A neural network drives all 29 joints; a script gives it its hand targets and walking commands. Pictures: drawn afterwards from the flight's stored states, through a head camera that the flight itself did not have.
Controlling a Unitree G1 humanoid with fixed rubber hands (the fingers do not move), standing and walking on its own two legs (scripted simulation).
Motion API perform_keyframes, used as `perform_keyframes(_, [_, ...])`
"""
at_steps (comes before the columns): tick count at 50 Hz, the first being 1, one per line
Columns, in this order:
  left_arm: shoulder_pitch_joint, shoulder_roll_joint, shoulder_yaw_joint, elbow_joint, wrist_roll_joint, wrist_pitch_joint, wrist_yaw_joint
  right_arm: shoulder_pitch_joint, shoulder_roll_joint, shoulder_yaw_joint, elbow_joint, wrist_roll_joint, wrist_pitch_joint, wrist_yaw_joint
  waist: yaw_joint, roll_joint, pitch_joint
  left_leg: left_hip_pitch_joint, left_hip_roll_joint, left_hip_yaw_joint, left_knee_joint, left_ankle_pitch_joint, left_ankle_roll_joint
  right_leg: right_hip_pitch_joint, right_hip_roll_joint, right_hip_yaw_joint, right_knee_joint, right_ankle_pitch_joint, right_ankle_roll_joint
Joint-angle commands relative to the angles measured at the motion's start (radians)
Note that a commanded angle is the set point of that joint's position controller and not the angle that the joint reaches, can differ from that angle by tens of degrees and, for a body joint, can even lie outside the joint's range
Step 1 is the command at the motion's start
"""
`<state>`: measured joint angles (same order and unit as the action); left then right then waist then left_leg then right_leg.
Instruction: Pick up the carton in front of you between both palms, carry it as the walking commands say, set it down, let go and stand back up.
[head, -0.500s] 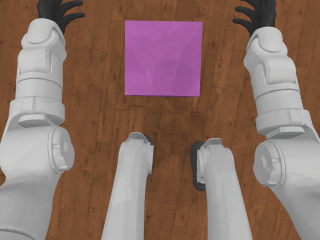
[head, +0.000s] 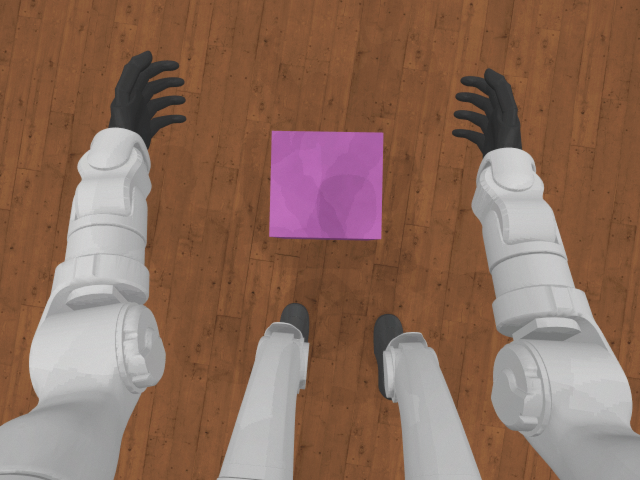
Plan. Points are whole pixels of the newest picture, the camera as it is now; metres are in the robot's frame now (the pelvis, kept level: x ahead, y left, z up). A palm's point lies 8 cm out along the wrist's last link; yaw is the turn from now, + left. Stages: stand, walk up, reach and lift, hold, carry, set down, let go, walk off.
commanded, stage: let go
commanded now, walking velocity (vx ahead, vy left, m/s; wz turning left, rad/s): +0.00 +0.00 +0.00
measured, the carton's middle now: (326, 193) +0.47 +0.05 -0.54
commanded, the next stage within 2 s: stand in 1.14 s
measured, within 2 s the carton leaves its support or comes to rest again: neither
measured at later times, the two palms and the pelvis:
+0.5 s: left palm (86, 287) +0.31 +0.24 +0.00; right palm out of the picture +0.32 -0.21 +0.00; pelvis +0.06 -0.01 +0.09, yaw +1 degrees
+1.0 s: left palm (79, 400) +0.24 +0.21 +0.05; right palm out of the picture +0.25 -0.25 +0.05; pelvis +0.08 -0.03 +0.12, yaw +2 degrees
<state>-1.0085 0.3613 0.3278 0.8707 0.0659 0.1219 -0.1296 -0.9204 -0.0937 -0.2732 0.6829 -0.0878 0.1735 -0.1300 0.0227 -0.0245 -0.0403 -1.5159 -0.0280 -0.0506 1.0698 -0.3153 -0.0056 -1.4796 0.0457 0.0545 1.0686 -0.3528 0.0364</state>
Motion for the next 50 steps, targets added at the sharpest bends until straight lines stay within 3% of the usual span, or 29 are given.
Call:
perform_keyframes(1, [0.104,0.108,-0.022,-0.219,0.024,-0.027,0.01,0.118,-0.084,0.054,-0.185,-0.033,-0.033,0.027,0.037,0.06,-0.985,0.898,-0.022,0.051,-0.146,0.532,-0.013,0.536,0.042,-0.082,-0.163,0.32,0.017])
perform_keyframes(2, [0.136,0.098,-0.026,-0.249,0.02,-0.031,0.01,0.137,-0.079,0.068,-0.216,-0.028,-0.039,0.034,0.049,0.059,-0.954,0.9,-0.02,0.05,-0.168,0.524,-0.012,0.547,0.037,-0.076,-0.181,0.312,0.014])
perform_keyframes(7, [0.304,0.052,-0.075,-0.316,-0.024,-0.064,0.014,0.305,-0.084,0.103,-0.242,0.004,-0.078,0.061,0.012,0.051,-0.791,0.993,-0.009,0.026,-0.256,0.463,-0.009,0.597,0.023,-0.071,-0.268,0.257,0.006])
perform_keyframes(15, [0.666,-0.015,-0.13,-0.323,-0.049,-0.116,0.029,0.66,-0.105,0.118,-0.196,0.033,-0.148,0.106,0.003,0.092,-0.623,1.201,0.01,-0.005,-0.334,0.603,-0.014,0.676,0.023,-0.059,-0.369,0.32,-0.006])
perform_keyframes(18, [0.78,-0.041,-0.148,-0.357,-0.052,-0.135,0.042,0.742,-0.108,0.143,-0.218,0.049,-0.169,0.119,0.013,0.089,-0.563,1.247,0.012,-0.008,-0.377,0.635,-0.015,0.754,0.018,-0.051,-0.415,0.347,-0.009])
perform_keyframes(19, [0.816,-0.05,-0.162,-0.374,-0.061,-0.141,0.046,0.782,-0.121,0.143,-0.225,0.05,-0.176,0.121,-0.006,0.08,-0.545,1.264,0.01,-0.009,-0.394,0.635,-0.016,0.804,0.019,-0.05,-0.43,0.37,-0.009])
perform_keyframes(22, [0.913,-0.051,-0.179,-0.421,-0.072,-0.159,0.055,0.875,-0.14,0.151,-0.251,0.05,-0.193,0.131,-0.017,0.06,-0.48,1.292,0.004,-0.006,-0.446,0.6,-0.013,0.937,0.012,-0.041,-0.478,0.399,-0.01])
perform_keyframes(27, [1.096,-0.044,-0.209,-0.463,-0.085,-0.159,0.06,1.005,-0.164,0.18,-0.301,0.063,-0.196,0.15,-0.006,0.013,-0.311,1.312,-0.017,0.026,-0.567,0.44,-0.015,1.173,-0.003,-0.03,-0.581,0.405,-0.001])
perform_keyframes(35, [1.192,-0.049,-0.257,-0.496,-0.075,-0.11,0.052,1.111,-0.189,0.211,-0.322,0.085,-0.155,0.177,-0.032,-0.02,-0.04,1.403,-0.034,0.066,-0.682,0.287,-0.008,1.286,-0.015,-0.023,-0.712,0.36,0.004])
perform_keyframes(41, [1.184,-0.042,-0.251,-0.528,-0.056,-0.048,0.045,1.098,-0.189,0.219,-0.344,0.085,-0.1,0.189,-0.022,-0.029,0.073,1.463,-0.039,0.074,-0.683,0.2,-0.006,1.274,-0.038,-0.016,-0.75,0.245,-0.007])
perform_keyframes(44, [1.176,-0.046,-0.248,-0.531,-0.045,-0.024,0.045,1.085,-0.194,0.216,-0.352,0.081,-0.081,0.19,-0.015,-0.035,0.098,1.488,-0.041,0.071,-0.666,0.199,-0.008,1.26,-0.045,-0.01,-0.743,0.234,-0.011])
perform_keyframes(46, [1.172,-0.043,-0.237,-0.541,-0.037,-0.012,0.049,1.096,-0.194,0.207,-0.345,0.084,-0.068,0.192,-0.02,0.004,0.089,1.492,-0.036,0.066,-0.668,0.215,-0.009,1.283,-0.038,-0.014,-0.729,0.26,-0.012])
perform_keyframes(50, [1.18,-0.053,-0.245,-0.551,-0.034,0.004,0.054,1.101,-0.205,0.196,-0.35,0.077,-0.055,0.195,-0.021,0.011,0.087,1.504,-0.033,0.059,-0.67,0.252,-0.012,1.31,-0.019,-0.028,-0.713,0.293,-0.01])
